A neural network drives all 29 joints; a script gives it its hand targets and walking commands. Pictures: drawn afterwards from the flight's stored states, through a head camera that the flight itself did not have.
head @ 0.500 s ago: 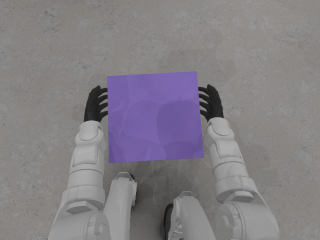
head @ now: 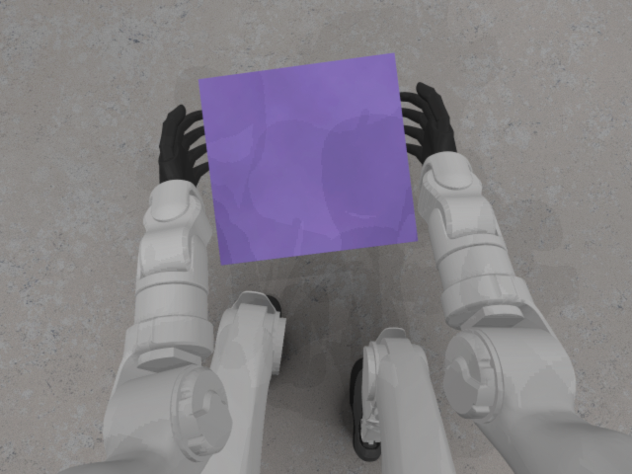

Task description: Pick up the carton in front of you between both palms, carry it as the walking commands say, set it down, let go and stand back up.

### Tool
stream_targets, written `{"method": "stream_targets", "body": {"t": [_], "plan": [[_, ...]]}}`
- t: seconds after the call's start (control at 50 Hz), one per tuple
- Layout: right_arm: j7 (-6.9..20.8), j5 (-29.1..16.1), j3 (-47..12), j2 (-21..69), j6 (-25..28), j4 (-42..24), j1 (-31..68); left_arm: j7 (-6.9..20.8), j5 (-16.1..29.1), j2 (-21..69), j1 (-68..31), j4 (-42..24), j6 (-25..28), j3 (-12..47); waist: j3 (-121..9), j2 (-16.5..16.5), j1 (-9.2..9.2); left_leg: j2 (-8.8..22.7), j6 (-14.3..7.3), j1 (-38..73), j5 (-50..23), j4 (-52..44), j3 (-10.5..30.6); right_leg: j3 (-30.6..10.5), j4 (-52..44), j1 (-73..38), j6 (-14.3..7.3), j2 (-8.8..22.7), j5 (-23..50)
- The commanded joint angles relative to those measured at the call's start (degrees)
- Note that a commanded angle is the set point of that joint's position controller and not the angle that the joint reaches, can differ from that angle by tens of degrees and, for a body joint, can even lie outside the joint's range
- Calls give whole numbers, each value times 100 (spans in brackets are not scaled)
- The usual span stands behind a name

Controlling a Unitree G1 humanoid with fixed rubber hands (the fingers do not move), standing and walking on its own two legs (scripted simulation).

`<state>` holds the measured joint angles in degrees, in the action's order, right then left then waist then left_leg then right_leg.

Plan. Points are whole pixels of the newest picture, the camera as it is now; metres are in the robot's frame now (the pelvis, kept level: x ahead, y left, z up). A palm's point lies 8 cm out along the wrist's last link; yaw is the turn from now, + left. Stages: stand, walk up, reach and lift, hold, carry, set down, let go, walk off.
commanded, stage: set down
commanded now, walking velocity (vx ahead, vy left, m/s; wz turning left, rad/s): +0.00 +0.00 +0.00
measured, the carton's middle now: (311, 178) +0.47 +0.08 -0.19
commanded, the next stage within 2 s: none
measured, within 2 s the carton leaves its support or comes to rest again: rests again in 1.62 s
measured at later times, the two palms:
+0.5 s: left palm (193, 189) +0.44 +0.26 -0.24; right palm (385, 154) +0.54 -0.02 -0.25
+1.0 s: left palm (194, 188) +0.44 +0.26 -0.27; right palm (378, 164) +0.54 -0.02 -0.30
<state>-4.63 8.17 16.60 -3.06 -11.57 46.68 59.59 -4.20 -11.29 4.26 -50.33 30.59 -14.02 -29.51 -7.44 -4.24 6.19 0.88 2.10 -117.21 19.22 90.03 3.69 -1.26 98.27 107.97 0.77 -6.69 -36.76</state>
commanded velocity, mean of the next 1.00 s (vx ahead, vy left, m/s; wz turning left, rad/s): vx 0.00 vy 0.00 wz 0.00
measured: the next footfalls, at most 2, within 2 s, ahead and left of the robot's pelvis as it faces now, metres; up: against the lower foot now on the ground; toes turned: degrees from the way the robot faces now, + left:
none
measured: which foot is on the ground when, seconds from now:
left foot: down 0.00-1.00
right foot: down 0.00-1.00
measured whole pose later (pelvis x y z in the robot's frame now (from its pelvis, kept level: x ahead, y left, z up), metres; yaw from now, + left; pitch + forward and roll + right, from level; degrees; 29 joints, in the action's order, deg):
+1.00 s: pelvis -0.02 -0.02 -0.12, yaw +3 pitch +47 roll +3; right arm -5.3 7.0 2.6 -14.5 -13.2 65.5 85.4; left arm -1.2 -5.6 -6.3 -73.6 51.5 -11.9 -35.3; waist 7.7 -0.9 13.6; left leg 0.9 5.3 -137.3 19.7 109.7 3.6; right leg -0.9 122.9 129.9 -0.9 -8.5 -39.9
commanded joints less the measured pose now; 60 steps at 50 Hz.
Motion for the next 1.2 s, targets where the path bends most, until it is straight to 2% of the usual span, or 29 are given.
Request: {"method": "stream_targets", "body": {"t": [0.0, 0.22, 0.38, 0.42, 0.5, 0.64, 0.72, 0.9, 1.06, 1.18], "plan": [[1263, -496, -2431, 4966, 139, -194, 3268, 956, 530, 4506, -3474, 112, 44, 3022, -5941, -10, 442, -765, 111, 5698, -1843, 70, -629, 271, -1062, -386, -2, -629, 1131], [1350, -479, -2118, 4401, 38, 583, 4103, 892, 546, 4010, -4627, 136, 42, 2592, -5571, -59, 547, -665, 155, 5039, -1404, 785, -778, 294, -367, 452, -108, -556, 636], [1289, -703, -2279, 4077, 33, 942, 4700, 899, 643, 3487, -5222, 188, 144, 2269, -5454, -302, 841, -537, 162, 4438, -1504, 1351, -944, 218, 150, 425, -97, -477, 759], [1260, -757, -2352, 4013, 93, 798, 4893, 937, 720, 3706, -4928, 550, 156, 2089, -5262, -392, 817, -544, 131, 4346, -1581, 1476, -938, 237, 228, 597, -86, -467, 753], [1203, -619, -2313, 3642, 150, 1041, 4962, 1108, 739, 3705, -4742, 1236, 113, 1561, -4507, -645, 711, -495, 157, 3550, -1552, 1725, -919, 165, 362, 635, -115, -340, 923], [998, -792, -2630, 3615, 301, 459, 5403, 1296, 1245, 3904, -4964, 1245, 185, 1614, -4960, -886, 548, -489, 161, 3154, -2237, 2190, -958, 66, 634, -94, -137, -236, 2010], [938, -690, -2628, 3608, 302, 484, 5286, 1410, 1291, 3800, -4923, 1368, 183, 1516, -4652, -1059, 541, -486, 188, 2398, -2069, 2253, -932, -56, 718, -348, -154, -161, 2408], [1045, -592, -2425, 3474, 284, 807, 5143, 1390, 971, 3312, -4641, 1723, 236, 1011, -3998, -1136, 798, -415, 142, 1935, -1671, 2230, -929, -140, 711, 177, -153, -126, 1993], [1077, -380, -2155, 2939, 316, 1054, 5180, 1324, 813, 2936, -4585, 2072, 314, 656, -3563, -1101, 720, -390, 114, 1763, -1402, 2216, -824, -117, 720, 671, -206, -72, 1543], [1067, -309, -2178, 2686, 391, 950, 5300, 1286, 794, 2740, -4433, 2384, 403, 427, -3387, -1253, 703, -395, 71, 1665, -1331, 2254, -738, -136, 783, 829, -202, -4, 1560]]}}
